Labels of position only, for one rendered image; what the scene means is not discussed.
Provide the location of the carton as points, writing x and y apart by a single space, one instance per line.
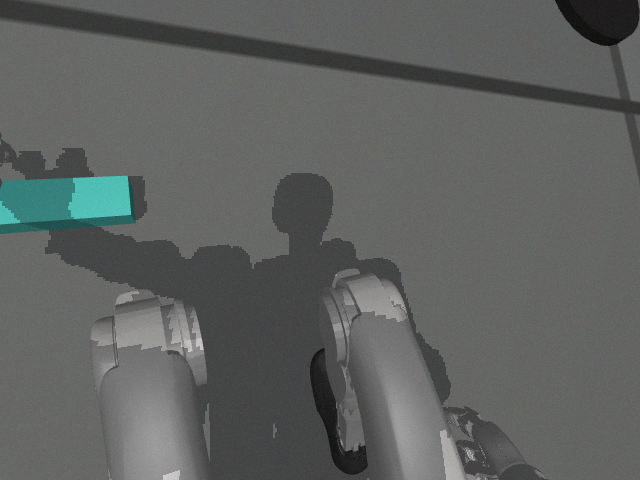
65 203

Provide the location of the right robot hand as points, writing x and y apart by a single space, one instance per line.
491 453

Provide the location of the right robot foot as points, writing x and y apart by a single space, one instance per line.
348 462

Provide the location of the left robot hand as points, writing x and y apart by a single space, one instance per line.
7 154

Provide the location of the right robot arm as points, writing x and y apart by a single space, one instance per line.
522 472

